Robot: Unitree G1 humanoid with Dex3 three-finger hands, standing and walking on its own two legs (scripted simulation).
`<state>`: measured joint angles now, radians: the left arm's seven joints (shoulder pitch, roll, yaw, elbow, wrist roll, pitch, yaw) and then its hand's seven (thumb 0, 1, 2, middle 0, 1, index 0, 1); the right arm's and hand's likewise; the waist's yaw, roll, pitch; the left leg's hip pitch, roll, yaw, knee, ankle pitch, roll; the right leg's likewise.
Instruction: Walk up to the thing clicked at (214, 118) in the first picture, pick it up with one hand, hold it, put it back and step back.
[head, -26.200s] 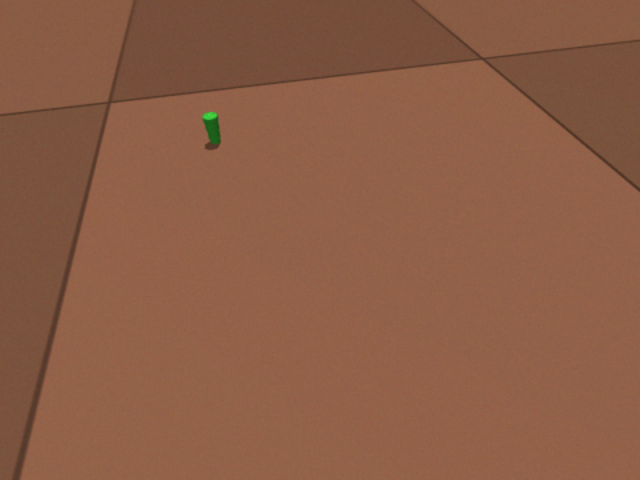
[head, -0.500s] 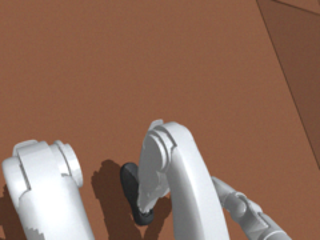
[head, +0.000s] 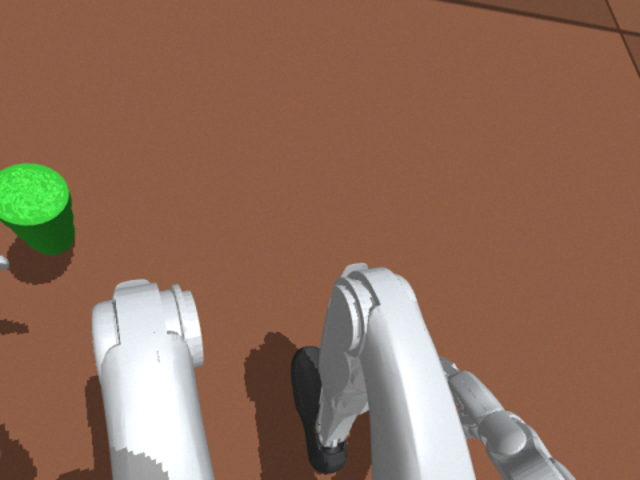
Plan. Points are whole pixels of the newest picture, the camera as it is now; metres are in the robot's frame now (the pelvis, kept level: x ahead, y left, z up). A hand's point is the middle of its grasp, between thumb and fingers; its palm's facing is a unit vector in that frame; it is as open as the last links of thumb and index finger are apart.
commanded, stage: home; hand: left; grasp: from the side
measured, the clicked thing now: (42, 218) +0.43 +0.32 -0.23
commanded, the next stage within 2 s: none
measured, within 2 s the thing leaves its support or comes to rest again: neither
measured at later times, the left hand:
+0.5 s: hand out of the picture +0.28 +0.36 +0.04, palm faces +0.29 -0.82 -0.50, open 17.2 cm
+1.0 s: hand out of the picture +0.24 +0.27 +0.26, palm faces +0.34 -0.87 -0.36, open 17.2 cm
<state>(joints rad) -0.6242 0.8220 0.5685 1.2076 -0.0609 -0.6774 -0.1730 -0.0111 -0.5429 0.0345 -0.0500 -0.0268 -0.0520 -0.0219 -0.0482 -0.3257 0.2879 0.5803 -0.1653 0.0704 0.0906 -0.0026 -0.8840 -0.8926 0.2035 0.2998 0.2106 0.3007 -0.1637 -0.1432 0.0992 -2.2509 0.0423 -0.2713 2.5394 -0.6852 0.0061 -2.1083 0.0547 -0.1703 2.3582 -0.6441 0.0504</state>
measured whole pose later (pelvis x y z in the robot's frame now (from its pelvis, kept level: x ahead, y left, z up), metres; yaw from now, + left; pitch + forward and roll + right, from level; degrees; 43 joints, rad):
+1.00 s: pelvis +0.08 +0.00 +0.36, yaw +13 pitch +18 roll -3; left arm 0.24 0.28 0.09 0.21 -0.01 0.24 0.18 -0.01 -0.48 0.08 -0.07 -0.06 -0.06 -0.07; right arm 0.23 -0.22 0.02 0.50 0.05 0.00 -0.16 0.01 -0.90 -0.90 0.20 0.30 0.21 0.30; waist -0.05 0.01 -0.17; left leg -1.03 0.05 -0.05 1.27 -0.56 -0.02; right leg -0.97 -0.01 -0.06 1.21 -0.56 0.01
